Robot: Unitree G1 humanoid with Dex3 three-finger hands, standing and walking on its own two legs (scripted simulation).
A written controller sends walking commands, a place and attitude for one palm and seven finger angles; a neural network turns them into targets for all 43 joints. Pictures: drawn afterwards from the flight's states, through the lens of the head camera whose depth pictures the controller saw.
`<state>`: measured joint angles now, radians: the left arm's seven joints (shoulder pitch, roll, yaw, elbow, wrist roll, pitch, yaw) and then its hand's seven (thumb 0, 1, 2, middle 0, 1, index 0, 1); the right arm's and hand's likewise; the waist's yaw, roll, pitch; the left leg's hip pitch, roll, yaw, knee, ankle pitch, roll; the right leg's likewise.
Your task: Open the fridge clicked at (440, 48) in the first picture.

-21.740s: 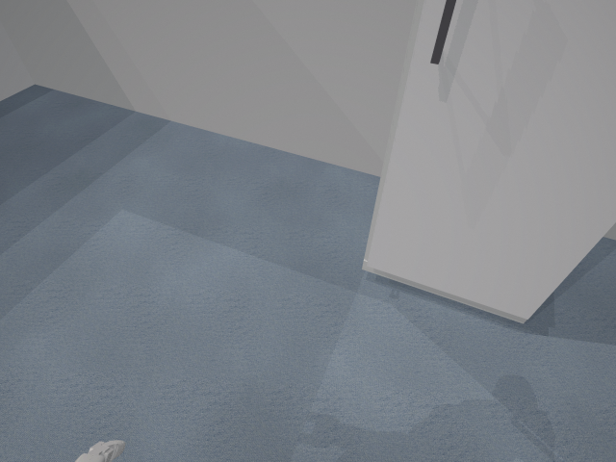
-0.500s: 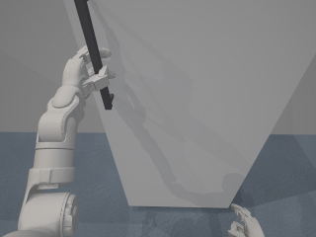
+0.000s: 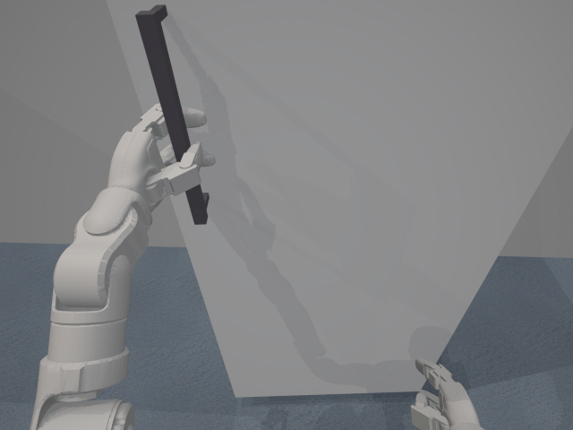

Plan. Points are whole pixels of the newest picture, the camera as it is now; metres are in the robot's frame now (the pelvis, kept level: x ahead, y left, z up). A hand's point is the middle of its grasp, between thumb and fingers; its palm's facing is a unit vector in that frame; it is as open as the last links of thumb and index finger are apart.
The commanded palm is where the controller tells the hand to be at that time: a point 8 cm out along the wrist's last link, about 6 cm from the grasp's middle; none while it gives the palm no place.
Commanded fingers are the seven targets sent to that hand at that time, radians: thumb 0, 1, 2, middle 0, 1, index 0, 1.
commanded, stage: pull the door a little, standing still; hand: left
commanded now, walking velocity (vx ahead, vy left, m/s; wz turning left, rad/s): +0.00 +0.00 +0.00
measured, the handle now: (183, 131) +0.39 +0.17 +0.27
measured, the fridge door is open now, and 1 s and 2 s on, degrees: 5 21 37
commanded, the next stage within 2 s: walk backward, drawing the door open in 0.26 s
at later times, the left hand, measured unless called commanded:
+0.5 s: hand (192, 225) +0.25 +0.12 +0.24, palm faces +0.07 -0.98 -0.18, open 6.5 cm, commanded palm +0.22 +0.18 +0.25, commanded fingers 0.00 0.90 0.90 -0.45 -1.40 -0.45 -1.40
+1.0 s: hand (199, 273) +0.20 +0.11 +0.22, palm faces +0.12 -0.95 -0.27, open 7.4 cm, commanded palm +0.17 +0.15 +0.24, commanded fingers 0.00 0.90 0.90 -0.45 -1.40 -0.45 -1.40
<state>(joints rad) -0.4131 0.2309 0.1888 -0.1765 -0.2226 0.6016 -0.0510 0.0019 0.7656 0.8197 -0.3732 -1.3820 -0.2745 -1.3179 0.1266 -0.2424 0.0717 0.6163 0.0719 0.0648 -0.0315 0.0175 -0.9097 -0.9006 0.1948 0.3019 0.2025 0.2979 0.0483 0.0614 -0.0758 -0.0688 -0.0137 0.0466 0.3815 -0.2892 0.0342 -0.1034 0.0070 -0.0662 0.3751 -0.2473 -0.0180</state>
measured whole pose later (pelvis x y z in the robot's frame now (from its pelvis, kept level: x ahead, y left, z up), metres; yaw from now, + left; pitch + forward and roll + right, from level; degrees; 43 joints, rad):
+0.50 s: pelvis -0.03 -0.01 +0.00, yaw +0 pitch +0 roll -1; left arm -0.09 0.27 0.09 -0.45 -0.15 0.29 0.03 -0.03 0.68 0.78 -0.44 -1.39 -0.25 -1.31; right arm 0.10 -0.23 0.08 0.55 0.02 0.09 -0.04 0.02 -0.91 -0.90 0.20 0.30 0.20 0.30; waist 0.01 0.08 -0.07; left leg -0.19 0.01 0.03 0.47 -0.28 0.02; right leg -0.19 0.03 -0.09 0.39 -0.20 -0.03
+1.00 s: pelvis -0.11 -0.02 -0.01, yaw +1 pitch +1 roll +0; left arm -0.10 0.32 0.09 -0.41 -0.03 -0.01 0.12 -0.11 0.69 0.72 -0.49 -1.40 -0.13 -1.08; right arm 0.18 -0.17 0.03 0.61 0.01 0.01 -0.05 0.02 -0.91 -0.90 0.20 0.30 0.20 0.30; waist -0.07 0.05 0.05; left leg -0.32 0.00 0.02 0.45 -0.14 0.02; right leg -0.34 0.01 -0.09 0.42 -0.11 -0.03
